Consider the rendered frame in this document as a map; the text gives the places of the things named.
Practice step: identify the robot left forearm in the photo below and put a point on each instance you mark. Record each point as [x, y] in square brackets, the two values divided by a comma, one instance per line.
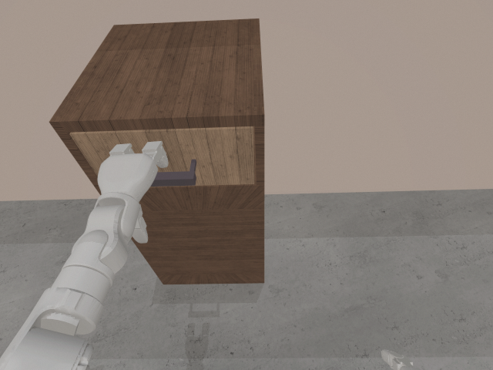
[73, 304]

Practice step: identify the left robot upper arm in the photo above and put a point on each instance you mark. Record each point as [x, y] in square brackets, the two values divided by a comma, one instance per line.
[43, 349]

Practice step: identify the cabinet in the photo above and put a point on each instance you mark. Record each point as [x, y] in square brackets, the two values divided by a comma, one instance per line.
[182, 75]

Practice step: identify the drawer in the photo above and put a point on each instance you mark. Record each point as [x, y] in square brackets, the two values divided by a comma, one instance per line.
[224, 155]

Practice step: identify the robot left hand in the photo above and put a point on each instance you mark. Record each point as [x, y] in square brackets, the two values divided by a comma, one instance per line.
[132, 174]

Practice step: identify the robot right hand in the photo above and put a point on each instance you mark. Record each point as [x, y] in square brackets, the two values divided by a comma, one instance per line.
[396, 361]

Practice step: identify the handle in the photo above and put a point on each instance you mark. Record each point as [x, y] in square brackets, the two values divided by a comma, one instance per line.
[185, 178]

